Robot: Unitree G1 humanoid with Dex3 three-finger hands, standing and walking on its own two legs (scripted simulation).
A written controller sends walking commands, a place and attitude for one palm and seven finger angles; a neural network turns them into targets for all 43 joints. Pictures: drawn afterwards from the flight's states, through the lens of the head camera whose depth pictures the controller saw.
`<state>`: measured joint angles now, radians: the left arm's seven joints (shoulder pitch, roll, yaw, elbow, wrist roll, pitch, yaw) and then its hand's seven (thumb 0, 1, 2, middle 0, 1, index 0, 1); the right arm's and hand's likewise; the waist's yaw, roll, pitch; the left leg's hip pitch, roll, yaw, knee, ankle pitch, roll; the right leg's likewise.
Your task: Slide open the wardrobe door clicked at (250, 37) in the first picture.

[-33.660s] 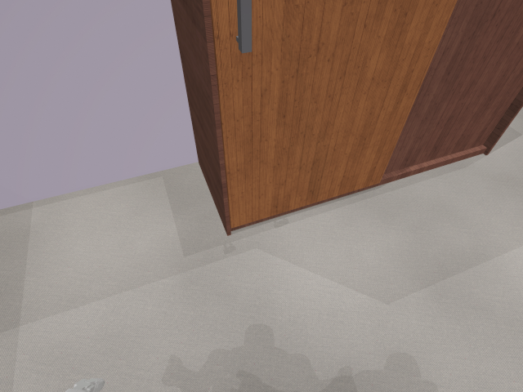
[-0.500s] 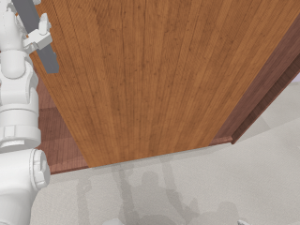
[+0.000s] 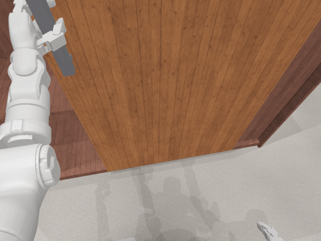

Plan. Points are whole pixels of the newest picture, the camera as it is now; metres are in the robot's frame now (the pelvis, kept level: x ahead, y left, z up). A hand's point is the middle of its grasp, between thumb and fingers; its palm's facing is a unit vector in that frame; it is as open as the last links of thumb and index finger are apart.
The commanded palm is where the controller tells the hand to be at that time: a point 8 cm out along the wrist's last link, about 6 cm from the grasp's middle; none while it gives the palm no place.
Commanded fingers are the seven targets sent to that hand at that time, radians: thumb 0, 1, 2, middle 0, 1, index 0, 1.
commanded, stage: loosen the grip on the handle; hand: left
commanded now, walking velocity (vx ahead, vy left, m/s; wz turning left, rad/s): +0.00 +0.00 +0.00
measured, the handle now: (44, 8) +0.53 +0.26 +0.27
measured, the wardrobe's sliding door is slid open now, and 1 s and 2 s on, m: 0.59 0.58 0.57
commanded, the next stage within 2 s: slip the hand off the handle in 0.56 s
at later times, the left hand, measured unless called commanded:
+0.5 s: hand (55, 26) +0.50 +0.23 +0.25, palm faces +0.33 -0.94 -0.12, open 13.8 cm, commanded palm +0.45 +0.28 +0.24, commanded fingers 0.00 -0.55 0.20 -0.25 -1.15 -0.25 -1.15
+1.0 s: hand (48, 24) +0.50 +0.25 +0.25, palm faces +0.27 -0.96 -0.10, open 14.2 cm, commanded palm +0.45 +0.33 +0.25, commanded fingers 0.00 -0.55 0.20 -0.25 -1.15 -0.25 -1.15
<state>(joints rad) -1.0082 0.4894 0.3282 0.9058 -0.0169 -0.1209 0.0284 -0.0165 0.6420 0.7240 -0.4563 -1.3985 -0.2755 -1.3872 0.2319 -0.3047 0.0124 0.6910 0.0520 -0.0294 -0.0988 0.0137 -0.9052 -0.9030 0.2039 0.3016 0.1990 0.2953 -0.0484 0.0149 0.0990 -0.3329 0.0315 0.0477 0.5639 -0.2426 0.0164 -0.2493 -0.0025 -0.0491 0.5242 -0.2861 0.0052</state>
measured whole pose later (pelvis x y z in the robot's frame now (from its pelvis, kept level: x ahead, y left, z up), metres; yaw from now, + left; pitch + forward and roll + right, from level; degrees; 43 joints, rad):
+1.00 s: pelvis +0.00 +0.00 +0.00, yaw -2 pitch +7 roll -1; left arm -1.07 0.64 0.43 1.08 0.06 -0.09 -0.08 -0.01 -0.55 0.20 -0.52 -1.21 -0.34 -1.20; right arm 0.34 -0.28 0.03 0.65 0.03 -0.11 -0.08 0.01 -0.90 -0.90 0.21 0.30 0.20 0.30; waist -0.11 0.00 -0.05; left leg -0.44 0.03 0.05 0.54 -0.22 0.02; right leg -0.37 0.01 -0.02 0.51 -0.26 -0.01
